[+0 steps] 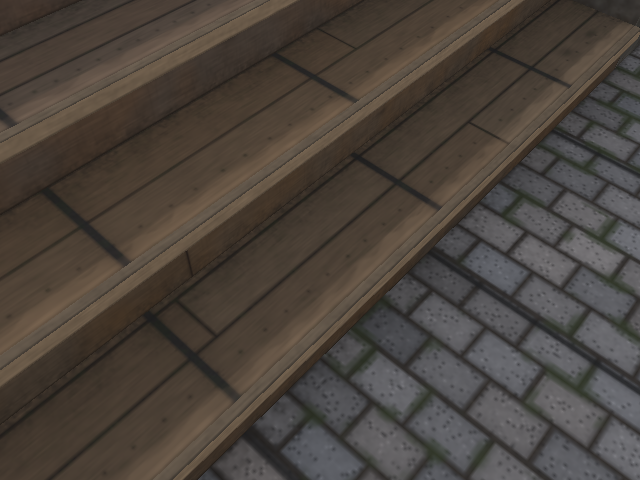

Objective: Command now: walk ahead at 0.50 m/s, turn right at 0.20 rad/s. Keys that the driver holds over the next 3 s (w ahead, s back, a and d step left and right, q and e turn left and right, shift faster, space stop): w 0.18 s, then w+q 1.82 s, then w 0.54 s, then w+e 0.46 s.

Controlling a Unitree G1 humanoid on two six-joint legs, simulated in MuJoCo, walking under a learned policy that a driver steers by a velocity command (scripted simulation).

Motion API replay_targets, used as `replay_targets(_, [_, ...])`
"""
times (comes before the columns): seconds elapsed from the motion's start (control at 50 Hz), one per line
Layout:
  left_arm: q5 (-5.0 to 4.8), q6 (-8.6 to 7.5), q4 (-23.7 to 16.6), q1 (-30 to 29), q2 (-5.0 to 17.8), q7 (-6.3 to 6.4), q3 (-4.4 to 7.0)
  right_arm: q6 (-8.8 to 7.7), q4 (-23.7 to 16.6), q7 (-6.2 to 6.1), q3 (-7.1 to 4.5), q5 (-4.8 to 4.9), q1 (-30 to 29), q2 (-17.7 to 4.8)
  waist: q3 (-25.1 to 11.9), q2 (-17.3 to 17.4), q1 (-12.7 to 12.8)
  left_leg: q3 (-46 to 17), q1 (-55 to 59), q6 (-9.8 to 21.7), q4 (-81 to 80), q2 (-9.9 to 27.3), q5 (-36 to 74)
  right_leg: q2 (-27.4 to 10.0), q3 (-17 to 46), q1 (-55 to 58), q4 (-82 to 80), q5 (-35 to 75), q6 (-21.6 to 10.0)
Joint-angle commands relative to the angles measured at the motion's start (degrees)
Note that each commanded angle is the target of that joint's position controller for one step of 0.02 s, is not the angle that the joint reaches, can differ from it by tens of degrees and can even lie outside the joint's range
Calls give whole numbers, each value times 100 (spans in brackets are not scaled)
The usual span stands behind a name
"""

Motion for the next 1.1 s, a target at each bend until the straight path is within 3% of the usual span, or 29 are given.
replay_targets(0.02, [-13, -110, -447, -577, 107, -27, -77, -104, -185, -7, -154, 34, -65, -804, 155, 829, 162, -571, -543, 665, -581, 1305, 2337, 19, -514, 690, -756, 330, -22])
replay_targets(0.08, [17, -152, -420, -609, 266, 50, -51, -8, 8, -44, -181, 20, 110, -923, 113, 832, 237, -584, 40, 615, -104, 1513, 3241, 123, -612, 920, -1164, -156, -254])
replay_targets(0.12, [73, -242, -76, 308, 393, 124, 27, 67, 104, -65, -151, 44, 147, -899, -424, 703, 677, -337, 97, 494, 1257, 1323, 4364, 430, -747, 2177, -1715, -233, -497])
replay_targets(0.14, [147, -299, 232, 1200, 629, 188, 126, 77, 54, -71, -93, 48, 158, -767, -983, 495, 1010, -203, -529, 389, 2392, 1097, 3647, 141, -407, 3436, -1747, -303, -673])
replay_targets(0.16, [239, -308, 306, 1961, 1205, 287, 277, 60, -294, -22, 38, 152, 259, -309, -1806, -578, 1173, 84, -2200, 164, 4367, 553, 1212, -1572, 1771, 5085, -1943, -814, -1168])
replay_targets(0.18, [-21, -209, 400, 2046, 1390, 324, 367, 97, -305, -56, -64, 111, 385, -529, -2133, -1124, 1042, -372, -3253, 155, 5697, -109, -1628, -2237, 3558, 5359, -2630, -478, -1602])
replay_targets(0.2, [-154, -191, 323, 1525, 1113, 334, 320, 163, -271, -99, -134, 41, -6, -746, -1278, -438, 889, -892, -3678, 238, 5932, 222, -1311, -1965, 2616, 4747, -2598, 19, -1451])
replay_targets(0.22, [-152, -239, 293, 1156, 703, 334, 216, 145, -264, -78, -81, 70, -180, -549, -671, -195, 712, -947, -3592, 252, 5705, 397, -929, -1706, 1847, 3968, -2734, 500, -1294])
replay_targets(0.28, [-121, -378, 378, 780, 248, 353, 80, 311, -33, -17, -73, -54, 11, -336, -213, -202, 263, -949, -2852, 118, 5015, 579, -476, -1176, 686, 2815, -3267, 1063, -795])
replay_targets(0.4, [-169, -563, 665, 1080, 315, 409, 108, 406, -265, 93, -124, -102, -889, -239, 12, -129, 281, -835, -3433, -66, 4444, 612, 638, -1038, -320, 2871, -3696, 1397, -771])
replay_targets(0.46, [-136, -558, 813, 1355, 189, 472, 79, 471, -293, 13, -50, -130, -1113, -49, -71, -313, 364, -456, -3395, -73, 4434, 573, 682, -999, -687, 3091, -3521, 1571, -807])
replay_targets(0.54, [-62, -499, 1142, 2046, 292, 555, 94, 481, -577, -82, -22, -182, -1855, -44, 292, 7, 570, -472, -4854, 207, 5190, 645, -118, -1492, -518, 4413, -3283, 2300, -948])
replay_targets(0.64, [269, -411, 1507, 2730, 335, 589, 109, 473, -1118, -302, 67, -3, -2911, 184, 698, 17, 780, -611, -7457, 624, 7905, 553, -2096, -1934, -539, 5993, -2923, 3121, -918])
replay_targets(0.68, [329, -428, 1640, 3124, 265, 551, 106, 473, -1467, -419, 86, 57, -3575, 259, 874, -76, 983, -760, -8975, 763, 9762, 397, -3222, -2160, -428, 6519, -2795, 3422, -985])
replay_targets(0.72, [358, -440, 1729, 3247, 133, 515, 42, 377, -2009, -452, 260, 170, -4407, 490, 1173, 87, 979, -813, -9956, 859, 10115, 444, -3984, -2216, -650, 6450, -3096, 2904, -738])
replay_targets(0.76, [225, -362, 1580, 2553, 81, 518, -47, 290, -2462, -325, 550, 137, -4632, 733, 982, 389, 385, -220, -8481, 881, 8377, 548, -3843, -1528, -1535, 5041, -3401, 3568, -225])
replay_targets(0.78, [-21, -332, 1326, 1752, 171, 612, -66, 274, -2343, -151, 667, 66, -3864, 807, 343, 786, -263, 201, -5207, 984, 6597, 251, -2642, -1022, -2037, 3112, -3304, 5345, -146])
replay_targets(0.8, [-429, -402, 1020, 1817, 796, 604, 54, 365, -1822, -13, 488, 48, -2519, 393, -801, 744, -466, 696, -2240, 772, 5789, -349, -973, -1247, -1476, 2089, -2640, 7385, -666])
replay_targets(0.82, [-618, -444, 790, 1839, 1521, 505, 225, 598, -1129, -40, 118, 16, -419, -117, -2196, -273, -1247, 511, 140, 856, 6089, -1226, -794, -1327, -1487, 1728, -760, 9804, -734])
replay_targets(0.84, [-835, -580, 403, 1226, 1559, 310, 284, 667, -954, -133, -225, -81, 242, -1086, -2732, 929, -1766, -2490, 1340, 1879, 4432, 119, 567, -235, -1190, 447, 2501, 6432, 38])
replay_targets(0.86, [-574, -735, 368, 1198, 1215, 88, 244, 743, -903, -314, -399, -77, -101, -1675, -3617, 2102, -990, -5941, 1354, 2412, 2089, 1321, 3553, 1028, -495, 195, 5490, -732, 425])
replay_targets(0.88, [-325, -758, 139, 1269, 825, -5, 155, 719, -910, -362, -431, 55, -365, -1498, -3515, 1142, -614, -6138, 995, 2181, 1914, 1232, 3405, 707, 267, 83, 6155, -405, 235])
replay_targets(0.9, [-222, -616, 43, 1225, 320, 23, 75, 630, -608, -355, -414, 109, -671, -1330, -2658, 455, -178, -5640, 141, 1959, 1970, 1089, 2176, 428, 276, -183, 6075, -217, 163])
replay_targets(0.92, [-92, -470, -167, 998, -151, 150, -51, 538, -364, -384, -346, 67, -876, -963, -1258, 20, 162, -5145, -1074, 1701, 2110, 880, 1756, 171, 241, -676, 5740, -333, 125])
replay_targets(0.94, [56, -351, -425, 594, -442, 253, -162, 482, -319, -424, -236, -23, -1180, -515, -512, -63, 314, -4550, -1832, 1530, 2213, 586, 1560, 103, 302, -1064, 5692, -540, 61])
replay_targets(0.96, [113, -220, -521, 590, -506, 315, -203, 441, -317, -400, -162, -103, -1296, -209, -364, -128, 461, -4122, -2171, 1434, 2161, 452, 1490, 111, 296, -1218, 5818, -717, 72])
replay_targets(1.02, [92, -149, -1072, 69, -613, 483, -251, 176, 51, -297, -138, -156, -638, -132, -411, 445, 459, -3660, -2008, 1495, 1460, 396, 1292, 165, 91, -2454, 7018, -1705, 23])
replay_targets(1.06, [171, -214, -1516, -666, -720, 469, -380, 88, 218, -207, -132, -50, -617, -173, 80, 69, 600, -2941, -2713, 1084, 848, 45, 133, -133, 32, -2382, 5416, -1647, -64])
replay_targets(1.1, [154, -230, -1604, -886, -348, 410, -307, 49, -158, -285, -121, 26, -761, -195, -183, -43, 427, -2676, -2584, 1342, 427, -23, 2372, -85, -651, -1550, 4100, -451, 172])
Next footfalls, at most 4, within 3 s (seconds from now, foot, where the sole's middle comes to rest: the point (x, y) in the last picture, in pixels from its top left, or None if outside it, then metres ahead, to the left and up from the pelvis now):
0.14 right None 0.23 -0.11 -0.78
0.80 left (219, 382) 0.61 0.17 -0.61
1.34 right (202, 163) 1.04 0.21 -0.45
1.86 left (5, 89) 1.09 0.57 -0.28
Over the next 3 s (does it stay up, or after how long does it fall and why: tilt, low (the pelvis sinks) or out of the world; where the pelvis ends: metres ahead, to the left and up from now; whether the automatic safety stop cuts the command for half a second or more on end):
stays up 1.37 0.96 0.75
